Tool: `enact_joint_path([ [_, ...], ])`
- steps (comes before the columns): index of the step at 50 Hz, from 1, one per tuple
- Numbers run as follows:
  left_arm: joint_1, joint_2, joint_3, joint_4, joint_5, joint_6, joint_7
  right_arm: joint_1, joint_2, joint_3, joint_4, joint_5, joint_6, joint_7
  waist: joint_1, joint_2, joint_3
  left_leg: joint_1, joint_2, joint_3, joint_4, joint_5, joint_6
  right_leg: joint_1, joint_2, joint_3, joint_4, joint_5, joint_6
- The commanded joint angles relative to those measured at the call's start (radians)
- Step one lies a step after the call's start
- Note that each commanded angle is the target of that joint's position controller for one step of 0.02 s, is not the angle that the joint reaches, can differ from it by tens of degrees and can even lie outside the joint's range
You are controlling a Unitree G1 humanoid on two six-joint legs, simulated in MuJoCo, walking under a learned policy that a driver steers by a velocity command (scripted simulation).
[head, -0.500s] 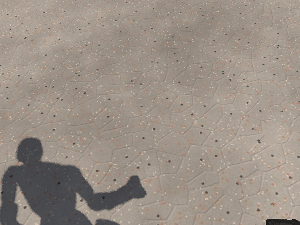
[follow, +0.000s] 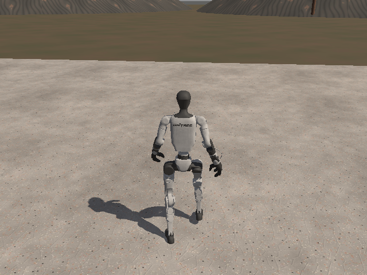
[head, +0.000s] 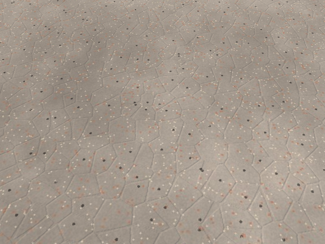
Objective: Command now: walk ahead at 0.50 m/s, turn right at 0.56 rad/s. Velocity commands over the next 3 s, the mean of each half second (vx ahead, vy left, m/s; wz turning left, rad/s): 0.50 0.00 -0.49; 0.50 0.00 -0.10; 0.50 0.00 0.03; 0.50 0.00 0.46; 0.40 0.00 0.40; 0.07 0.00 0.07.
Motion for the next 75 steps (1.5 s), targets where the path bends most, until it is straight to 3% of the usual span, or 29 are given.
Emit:
enact_joint_path([
  [1,-0.101,0.027,-0.003,-0.105,-0.002,-0.01,-0.018,-0.054,-0.179,-0.042,-0.06,0.017,-0.007,-0.004,0.021,0.102,0.054,-0.014,0.278,-0.071,-0.074,0.364,0.145,0.026,0.008,-0.035,-0.088,0.003,-0.032],
  [4,-0.07,0.07,0.019,-0.124,0.004,-0.005,-0.024,-0.047,-0.222,-0.054,-0.053,0.028,0.013,-0.009,0.066,0.135,0.005,0.054,0.284,-0.013,0.091,0.758,0.113,0.151,0.084,-0.111,-0.124,-0.145,-0.091],
  [6,0.204,0.163,0.073,-0.056,0.0,0.004,-0.008,-0.042,-0.207,-0.045,-0.057,0.028,0.024,-0.017,0.214,0.11,-0.148,-0.074,0.226,0.045,0.471,0.878,0.062,0.562,0.17,-0.132,-0.198,-0.099,-0.158],
  [7,0.325,0.258,0.099,-0.034,-0.007,0.016,0.016,0.0,-0.123,-0.014,-0.081,-0.017,0.017,-0.015,0.226,-0.083,-0.243,-0.367,0.166,0.048,0.817,0.306,0.012,0.868,-0.034,0.175,-0.192,-0.033,-0.231],
  [8,0.267,0.32,0.095,-0.071,-0.01,0.002,0.011,0.042,-0.052,0.018,-0.141,-0.018,-0.015,-0.002,0.136,-0.253,-0.394,-0.719,-0.036,-0.14,1.122,-0.321,-0.032,1.104,-0.239,0.769,-0.383,-0.295,-0.433],
  [9,0.286,0.228,0.071,-0.077,-0.003,-0.01,0.002,-0.081,-0.156,-0.004,-0.15,0.021,-0.044,0.011,0.216,-0.084,-0.377,-0.825,0.015,-0.278,1.163,-0.266,-0.01,1.08,-0.234,0.755,-0.467,-0.369,-0.381],
  [10,0.261,0.188,0.058,-0.064,0.003,-0.022,0.002,-0.144,-0.162,-0.003,-0.172,0.042,-0.057,0.015,0.205,-0.061,-0.236,-0.865,0.049,-0.258,1.118,-0.183,0.011,0.961,-0.201,0.618,-0.47,-0.322,-0.342],
  [11,0.198,0.164,0.048,-0.068,0.004,-0.028,0.003,-0.147,-0.146,0.001,-0.164,0.024,-0.06,0.006,0.154,0.033,-0.147,-0.816,0.09,-0.257,1.031,-0.108,0.012,0.799,-0.158,0.509,-0.471,-0.218,-0.312],
  [12,0.137,0.132,0.038,-0.079,0.01,-0.029,0.007,-0.137,-0.153,-0.005,-0.154,-0.001,-0.054,-0.001,0.113,0.027,-0.109,-0.741,0.118,-0.261,0.946,-0.065,0.004,0.675,-0.122,0.425,-0.478,-0.111,-0.295],
  [16,0.098,0.121,0.032,-0.079,0.02,-0.04,0.025,-0.105,-0.118,-0.001,-0.14,-0.016,-0.014,0.0,0.061,0.004,-0.073,-0.631,0.124,-0.235,0.807,0.031,-0.04,0.481,-0.073,0.29,-0.538,0.103,-0.304],
  [22,0.19,0.134,0.031,-0.011,0.009,-0.04,0.043,-0.308,-0.055,0.031,-0.177,-0.006,-0.021,0.02,0.15,-0.016,-0.014,-0.56,0.074,-0.203,0.403,0.415,-0.049,0.45,-0.016,0.159,-0.552,0.023,-0.227],
  [27,0.266,0.147,0.035,0.04,0.004,-0.032,0.042,-0.39,-0.091,0.023,-0.213,0.006,-0.035,0.043,0.176,-0.028,0.027,-0.602,0.05,-0.216,0.272,0.336,0.004,0.616,-0.1,0.238,-0.484,0.011,-0.217],
  [31,0.242,0.138,0.031,0.048,0.007,-0.015,0.046,-0.194,-0.144,-0.009,-0.17,0.0,-0.042,0.039,0.063,-0.044,-0.078,-0.318,0.002,-0.162,0.206,0.247,0.085,0.662,-0.055,0.204,-0.255,0.359,-0.158],
  [32,0.234,0.1,0.013,0.026,0.021,-0.015,0.048,-0.033,-0.195,-0.023,-0.148,-0.013,-0.044,0.033,-0.008,0.011,-0.225,-0.044,0.128,-0.285,0.256,0.304,0.151,0.53,0.003,0.153,-0.009,0.258,-0.119],
  [33,0.37,0.024,-0.01,0.016,0.009,-0.033,0.047,0.081,-0.281,-0.049,-0.119,-0.02,-0.034,0.032,0.015,0.268,-0.379,0.341,0.347,-0.71,0.21,0.128,0.317,0.152,0.164,0.062,0.379,-0.178,-0.031],
  [34,0.341,0.066,-0.008,0.02,0.002,-0.046,0.044,0.115,-0.203,-0.03,-0.101,0.009,-0.028,0.04,-0.01,0.309,-0.382,0.375,0.385,-0.936,0.065,-0.107,0.332,-0.02,0.174,0.133,0.494,-0.546,-0.025],
  [35,0.238,0.135,0.011,0.003,-0.015,-0.05,0.039,0.049,-0.152,-0.012,-0.108,0.016,-0.024,0.036,-0.017,0.206,-0.214,0.252,0.359,-0.815,0.043,-0.207,0.28,-0.103,0.11,0.134,0.545,-0.482,-0.031],
  [37,0.129,0.12,0.009,-0.024,0.004,-0.051,0.038,-0.065,-0.11,0.007,-0.124,-0.003,-0.012,0.032,0.029,0.1,-0.047,-0.013,0.279,-0.612,-0.008,-0.072,0.243,-0.074,0.03,0.07,0.443,-0.34,-0.032],
  [42,0.156,0.056,0.002,-0.01,0.017,-0.032,0.041,-0.099,-0.118,0.008,-0.108,-0.003,-0.027,0.029,0.093,0.131,-0.015,-0.179,0.211,-0.409,-0.102,0.224,0.255,0.024,-0.022,0.039,0.26,-0.194,0.006],
  [53,-0.153,0.028,-0.013,-0.094,0.004,-0.066,-0.001,0.054,-0.17,-0.006,-0.012,0.021,0.017,0.009,-0.001,0.112,0.047,0.002,0.232,-0.286,-0.05,0.367,0.197,0.052,0.037,-0.01,-0.232,0.059,-0.015],
  [56,-0.068,0.068,0.005,-0.08,0.009,-0.071,-0.006,0.031,-0.194,-0.014,-0.005,0.024,0.033,0.0,0.069,0.138,-0.01,0.06,0.24,-0.276,0.08,0.63,0.165,0.2,0.08,-0.043,-0.279,-0.043,-0.062],
  [57,0.062,0.105,0.026,-0.041,0.013,-0.07,0.001,0.017,-0.184,-0.01,-0.008,0.023,0.038,-0.002,0.14,0.126,-0.094,0.028,0.197,-0.236,0.231,0.756,0.141,0.39,0.105,-0.069,-0.305,-0.019,-0.092],
  [58,0.236,0.162,0.047,-0.003,0.022,-0.067,0.012,0.012,-0.144,0.009,-0.027,0.007,0.036,-0.005,0.212,0.086,-0.234,-0.13,0.151,-0.201,0.471,0.624,0.107,0.688,0.003,0.029,-0.25,0.028,-0.146],
  [59,0.331,0.269,0.07,0.015,0.034,-0.061,0.018,0.129,-0.035,0.045,-0.056,-0.002,0.015,0.002,0.181,-0.153,-0.386,-0.552,-0.015,-0.156,0.874,0.129,0.03,1.092,-0.257,0.48,-0.278,-0.098,-0.309],
  [60,0.359,0.192,0.051,0.023,0.017,-0.055,0.017,0.106,-0.077,0.039,-0.038,0.008,-0.008,0.01,0.207,-0.193,-0.448,-0.699,-0.045,-0.286,1.013,-0.293,0.028,1.127,-0.302,0.713,-0.414,-0.228,-0.346],
  [61,0.289,0.147,0.032,0.02,0.012,-0.053,0.019,0.013,-0.152,0.017,-0.065,0.035,-0.02,0.019,0.204,-0.122,-0.273,-0.791,0.018,-0.291,1.065,-0.246,0.038,1.001,-0.265,0.573,-0.44,-0.287,-0.294],
  [63,0.166,0.098,0.015,0.012,0.019,-0.05,0.018,-0.091,-0.137,0.017,-0.088,0.021,-0.022,0.017,0.148,-0.013,-0.09,-0.756,0.098,-0.24,0.958,-0.089,0.036,0.712,-0.181,0.36,-0.501,-0.175,-0.248],
  [67,0.107,0.084,0.012,0.028,0.021,-0.075,0.012,-0.037,-0.078,0.022,-0.067,0.007,0.019,0.01,0.065,-0.041,-0.039,-0.62,0.139,-0.234,0.834,0.028,-0.001,0.496,-0.124,0.196,-0.609,0.007,-0.255],
  [75,0.19,0.138,0.027,0.107,0.023,-0.076,0.035,-0.274,-0.039,0.038,-0.128,0.019,0.013,0.032,0.149,-0.001,0.031,-0.631,0.099,-0.203,0.417,0.403,0.005,0.565,-0.109,-0.035,-0.658,0.051,-0.193],
])
Next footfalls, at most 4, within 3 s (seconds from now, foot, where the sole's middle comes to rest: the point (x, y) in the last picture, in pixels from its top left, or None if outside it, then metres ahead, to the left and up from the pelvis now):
0.12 right None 0.24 -0.13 -0.78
0.64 left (152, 222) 0.56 0.02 -0.78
1.16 right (216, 170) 0.78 -0.30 -0.78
1.68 left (172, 115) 1.13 -0.13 -0.78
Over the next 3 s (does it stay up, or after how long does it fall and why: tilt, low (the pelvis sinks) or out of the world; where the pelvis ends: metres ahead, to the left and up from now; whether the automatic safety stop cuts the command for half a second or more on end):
stays up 1.46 -0.20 -0.01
